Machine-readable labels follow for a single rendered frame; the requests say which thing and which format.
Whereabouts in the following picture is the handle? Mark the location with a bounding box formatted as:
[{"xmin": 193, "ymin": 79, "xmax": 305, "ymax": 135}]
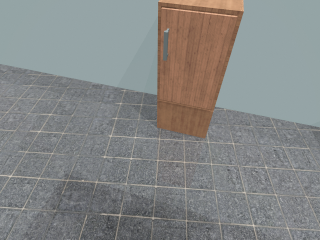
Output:
[{"xmin": 163, "ymin": 28, "xmax": 170, "ymax": 61}]

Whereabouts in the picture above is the cupboard door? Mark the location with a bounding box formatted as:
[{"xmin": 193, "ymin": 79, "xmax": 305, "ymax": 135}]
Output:
[{"xmin": 159, "ymin": 7, "xmax": 238, "ymax": 110}]

